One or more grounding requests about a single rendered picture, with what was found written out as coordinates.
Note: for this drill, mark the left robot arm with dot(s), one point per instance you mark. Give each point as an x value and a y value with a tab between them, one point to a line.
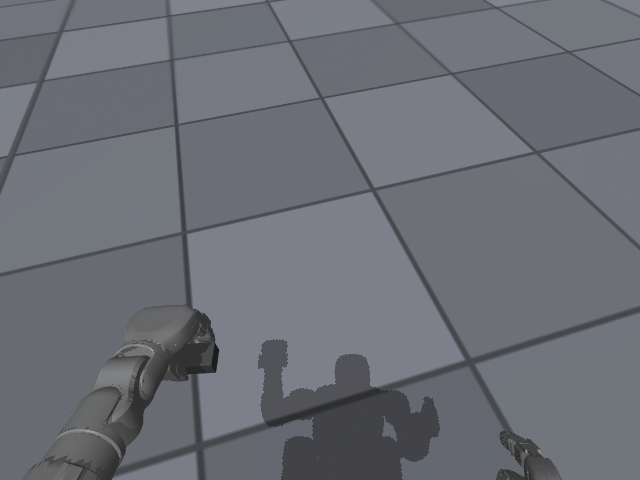
105	421

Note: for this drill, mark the left robot hand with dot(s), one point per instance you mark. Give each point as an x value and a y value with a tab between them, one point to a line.
170	327

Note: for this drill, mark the right robot hand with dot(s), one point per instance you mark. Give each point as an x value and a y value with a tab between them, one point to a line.
528	455

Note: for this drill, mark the small box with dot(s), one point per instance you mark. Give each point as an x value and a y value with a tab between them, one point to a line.
198	358

